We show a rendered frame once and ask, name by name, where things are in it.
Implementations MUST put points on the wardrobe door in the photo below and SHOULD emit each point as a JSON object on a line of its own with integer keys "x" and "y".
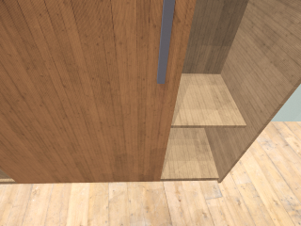
{"x": 3, "y": 175}
{"x": 79, "y": 99}

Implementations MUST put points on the handle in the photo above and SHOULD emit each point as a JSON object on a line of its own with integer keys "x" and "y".
{"x": 166, "y": 27}

